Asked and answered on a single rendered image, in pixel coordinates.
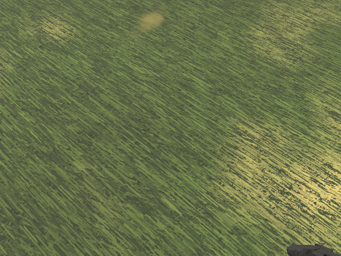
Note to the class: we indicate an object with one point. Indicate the robot right hand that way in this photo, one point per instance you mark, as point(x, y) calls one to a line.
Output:
point(310, 250)

